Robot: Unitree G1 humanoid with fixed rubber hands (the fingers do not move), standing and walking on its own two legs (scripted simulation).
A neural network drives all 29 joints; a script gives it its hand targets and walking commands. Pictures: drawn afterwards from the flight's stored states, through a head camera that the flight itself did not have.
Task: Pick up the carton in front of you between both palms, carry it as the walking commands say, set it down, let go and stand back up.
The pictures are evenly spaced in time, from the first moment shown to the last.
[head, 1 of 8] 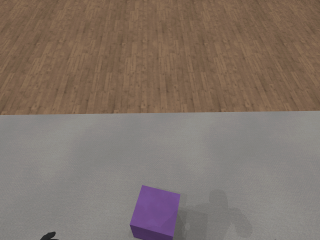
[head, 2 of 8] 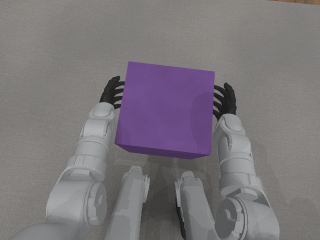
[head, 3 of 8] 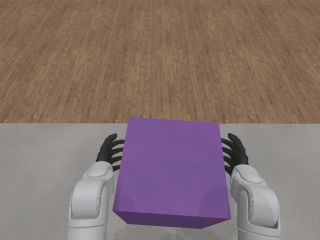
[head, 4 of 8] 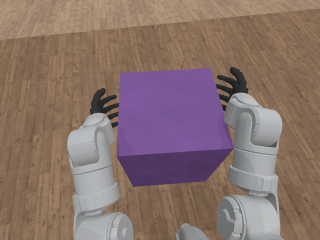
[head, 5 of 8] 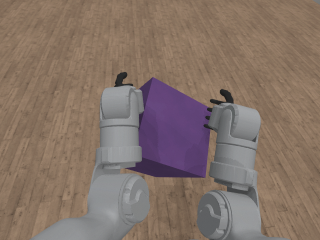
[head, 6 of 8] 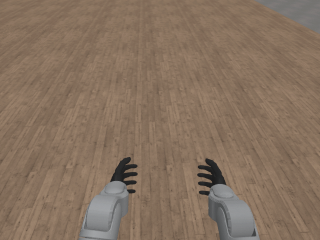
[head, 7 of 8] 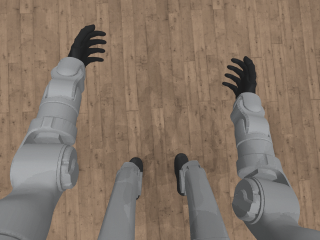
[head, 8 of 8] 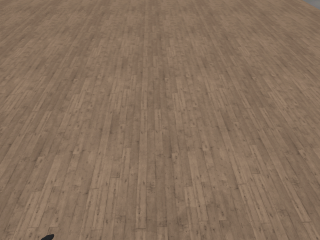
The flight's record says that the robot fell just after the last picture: no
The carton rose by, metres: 1.21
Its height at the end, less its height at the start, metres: +0.51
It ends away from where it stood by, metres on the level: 5.24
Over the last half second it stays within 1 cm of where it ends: yes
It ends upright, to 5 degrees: no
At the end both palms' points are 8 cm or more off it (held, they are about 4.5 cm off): yes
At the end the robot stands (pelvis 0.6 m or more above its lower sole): yes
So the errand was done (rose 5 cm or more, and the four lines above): no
